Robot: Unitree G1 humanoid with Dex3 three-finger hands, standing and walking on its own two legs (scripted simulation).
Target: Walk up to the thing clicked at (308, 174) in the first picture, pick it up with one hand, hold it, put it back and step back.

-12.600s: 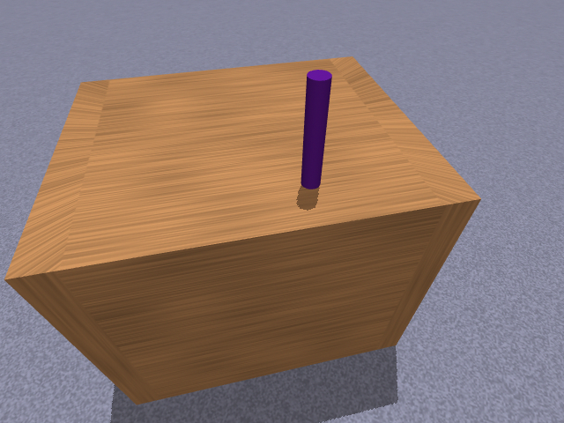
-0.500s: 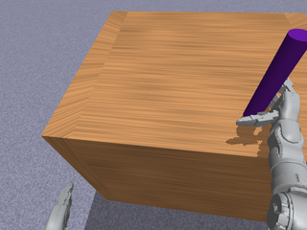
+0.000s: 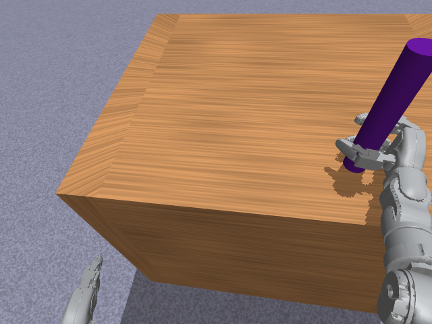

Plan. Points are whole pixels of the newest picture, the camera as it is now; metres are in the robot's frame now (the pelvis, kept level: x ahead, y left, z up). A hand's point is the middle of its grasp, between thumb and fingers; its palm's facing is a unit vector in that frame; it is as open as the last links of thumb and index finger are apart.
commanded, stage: settle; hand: right
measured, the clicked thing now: (381, 118) +0.47 -0.21 +0.15
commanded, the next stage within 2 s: lift in 1.02 s
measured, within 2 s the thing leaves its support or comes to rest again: leaves its support in 0.34 s
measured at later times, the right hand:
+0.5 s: hand (373, 128) +0.47 -0.21 +0.12, palm faces +0.22 +0.98 +0.00, open 5.6 cm
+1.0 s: hand (380, 116) +0.47 -0.21 +0.15, palm faces +0.21 +0.98 -0.01, open 5.6 cm
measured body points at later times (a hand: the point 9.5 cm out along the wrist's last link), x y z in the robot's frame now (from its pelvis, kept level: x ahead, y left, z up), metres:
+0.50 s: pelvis +0.00 +0.00 +0.01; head +0.06 -0.01 +0.46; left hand +0.16 +0.27 -0.03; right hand +0.45 -0.26 +0.12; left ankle -0.01 +0.14 -0.69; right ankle +0.02 -0.12 -0.69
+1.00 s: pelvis +0.00 +0.00 +0.02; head +0.05 -0.01 +0.47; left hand +0.15 +0.26 -0.03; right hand +0.45 -0.26 +0.15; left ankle -0.01 +0.14 -0.69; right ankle +0.02 -0.12 -0.69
